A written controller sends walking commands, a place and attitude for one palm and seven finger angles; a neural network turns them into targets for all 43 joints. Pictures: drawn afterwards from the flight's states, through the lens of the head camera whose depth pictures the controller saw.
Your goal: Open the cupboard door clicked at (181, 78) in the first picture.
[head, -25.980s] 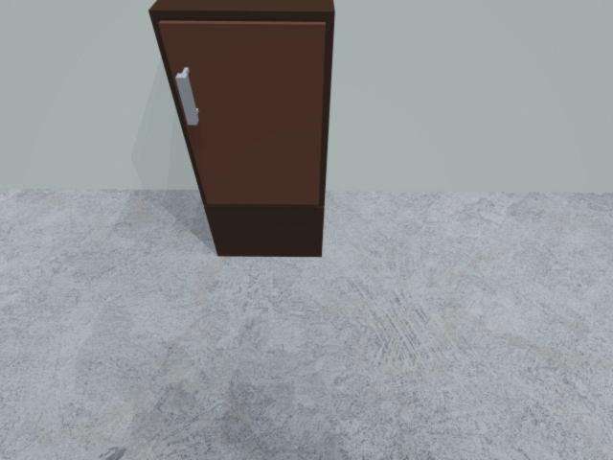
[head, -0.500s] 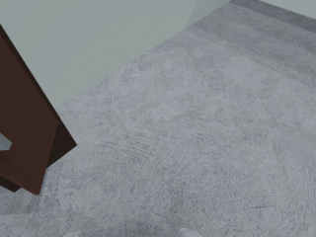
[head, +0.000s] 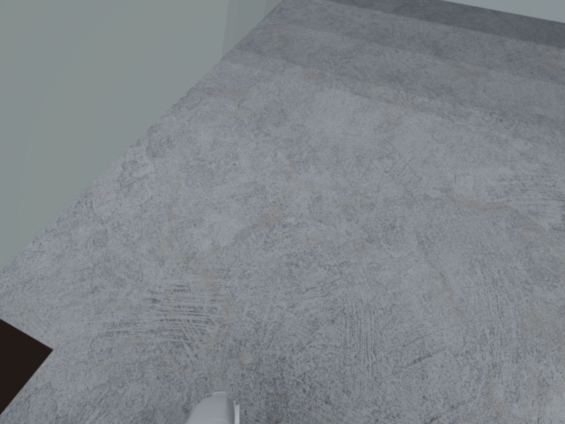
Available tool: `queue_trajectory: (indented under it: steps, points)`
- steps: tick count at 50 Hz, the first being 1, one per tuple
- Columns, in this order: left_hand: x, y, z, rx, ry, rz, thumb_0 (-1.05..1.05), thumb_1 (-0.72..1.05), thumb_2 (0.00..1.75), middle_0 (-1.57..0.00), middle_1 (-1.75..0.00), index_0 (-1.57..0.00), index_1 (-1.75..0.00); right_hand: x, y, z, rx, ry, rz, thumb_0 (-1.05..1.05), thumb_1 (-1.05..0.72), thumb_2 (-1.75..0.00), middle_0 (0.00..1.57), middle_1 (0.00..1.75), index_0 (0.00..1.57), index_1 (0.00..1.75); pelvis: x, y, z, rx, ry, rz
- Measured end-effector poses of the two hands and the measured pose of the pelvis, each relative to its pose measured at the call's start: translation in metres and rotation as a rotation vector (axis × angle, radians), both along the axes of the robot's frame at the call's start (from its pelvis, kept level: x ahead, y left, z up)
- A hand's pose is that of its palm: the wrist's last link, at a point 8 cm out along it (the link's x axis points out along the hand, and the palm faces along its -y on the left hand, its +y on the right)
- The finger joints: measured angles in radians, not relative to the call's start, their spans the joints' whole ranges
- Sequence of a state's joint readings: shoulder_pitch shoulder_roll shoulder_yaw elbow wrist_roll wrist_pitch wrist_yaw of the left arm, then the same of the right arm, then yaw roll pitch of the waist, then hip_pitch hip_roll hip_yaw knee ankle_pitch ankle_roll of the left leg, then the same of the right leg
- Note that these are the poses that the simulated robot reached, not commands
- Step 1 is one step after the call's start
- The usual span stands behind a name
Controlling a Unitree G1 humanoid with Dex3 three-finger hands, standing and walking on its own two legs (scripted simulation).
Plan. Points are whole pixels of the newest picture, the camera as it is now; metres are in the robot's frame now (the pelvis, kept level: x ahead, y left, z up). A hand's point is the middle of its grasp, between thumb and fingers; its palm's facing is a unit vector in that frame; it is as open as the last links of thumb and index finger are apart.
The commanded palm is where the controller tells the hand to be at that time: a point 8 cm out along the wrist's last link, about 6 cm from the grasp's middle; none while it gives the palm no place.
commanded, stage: walk to a spot facing it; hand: left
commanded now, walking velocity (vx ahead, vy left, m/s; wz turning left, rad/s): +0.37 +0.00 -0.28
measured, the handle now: out of the picture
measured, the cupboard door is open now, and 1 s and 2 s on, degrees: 47 47 47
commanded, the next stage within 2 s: turn to face it in 1.08 s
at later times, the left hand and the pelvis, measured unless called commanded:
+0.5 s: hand (224, 280) +0.39 +0.14 -0.17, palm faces -0.20 -0.95 -0.23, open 7.4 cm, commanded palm none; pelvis +0.23 -0.04 -0.02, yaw -10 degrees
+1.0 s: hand (242, 236) +0.50 +0.11 -0.18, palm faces -0.16 -0.97 -0.18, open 7.3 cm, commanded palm none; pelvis +0.46 -0.07 -0.01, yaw -12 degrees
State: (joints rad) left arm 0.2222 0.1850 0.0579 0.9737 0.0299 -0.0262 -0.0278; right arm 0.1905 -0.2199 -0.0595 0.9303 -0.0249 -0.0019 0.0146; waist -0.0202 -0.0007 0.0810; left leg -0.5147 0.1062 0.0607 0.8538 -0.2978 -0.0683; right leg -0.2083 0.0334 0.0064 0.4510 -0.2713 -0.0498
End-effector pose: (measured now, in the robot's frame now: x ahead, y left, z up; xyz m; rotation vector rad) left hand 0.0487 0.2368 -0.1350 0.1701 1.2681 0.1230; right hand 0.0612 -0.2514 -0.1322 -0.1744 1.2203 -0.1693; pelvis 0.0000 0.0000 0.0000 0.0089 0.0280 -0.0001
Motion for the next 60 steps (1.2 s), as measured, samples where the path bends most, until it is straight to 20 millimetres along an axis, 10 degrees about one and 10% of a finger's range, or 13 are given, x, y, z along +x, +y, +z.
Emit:
queue_trajectory:
  steps: [9, 16, 26, 32, 44, 48, 60]
  points:
    - [0.042, 0.024, -0.027, -0.027, 0.129, 0.006, 0.01, 0.91, 0.90, -0.21, -0.30, -0.20, -0.30, 0.122, 0.029, 0.005, -0.036, -0.190, 0.018, 0.00, -0.91, -0.90, 0.20, 0.30, 0.20, 0.30, 0.085, 0.023, -0.016, -0.018, -0.012, -0.093]
    - [0.165, 0.014, -0.005, -0.017, 0.016, -0.090, 0.01, 0.91, 0.90, -0.20, -0.30, -0.20, -0.30, 0.093, 0.028, 0.003, -0.006, 0.008, -0.099, 0.00, -0.92, -0.90, 0.20, 0.30, 0.20, 0.30, 0.142, 0.013, 0.001, -0.011, 0.006, -0.135]
    - [0.346, -0.058, -0.001, 0.015, -0.194, -0.237, 0.00, 0.91, 0.90, -0.20, -0.30, -0.20, -0.30, 0.046, -0.008, -0.026, 0.070, 0.356, -0.276, 0.00, -0.92, -0.90, 0.20, 0.30, 0.20, 0.30, 0.233, -0.040, -0.020, 0.007, -0.023, -0.171]
    - [0.357, -0.083, 0.002, -0.002, -0.107, -0.196, 0.00, 0.92, 0.90, -0.20, -0.30, -0.20, -0.30, 0.138, -0.036, -0.012, 0.054, 0.254, -0.281, 0.01, -0.91, -0.90, 0.20, 0.30, 0.19, 0.30, 0.285, -0.059, -0.003, -0.003, -0.022, -0.172]
    - [0.376, -0.059, -0.030, -0.004, 0.165, -0.108, 0.00, 0.92, 0.90, -0.20, -0.30, -0.20, -0.30, 0.388, -0.053, -0.012, 0.005, -0.106, -0.153, 0.00, -0.91, -0.90, 0.20, 0.30, 0.19, 0.30, 0.411, -0.059, -0.020, -0.028, -0.032, -0.205]
    - [0.422, -0.066, -0.026, -0.001, 0.164, -0.128, 0.01, 0.92, 0.90, -0.20, -0.30, -0.20, -0.30, 0.411, -0.053, -0.010, 0.007, -0.102, -0.170, 0.00, -0.91, -0.90, 0.20, 0.30, 0.19, 0.30, 0.443, -0.065, -0.015, -0.004, -0.035, -0.215]
    - [0.619, -0.143, -0.002, 0.024, -0.100, -0.231, 0.01, 0.92, 0.90, -0.20, -0.30, -0.20, -0.30, 0.393, -0.094, -0.032, 0.093, 0.215, -0.289, 0.00, -0.92, -0.90, 0.20, 0.30, 0.20, 0.30, 0.543, -0.130, -0.015, 0.033, -0.036, -0.230]
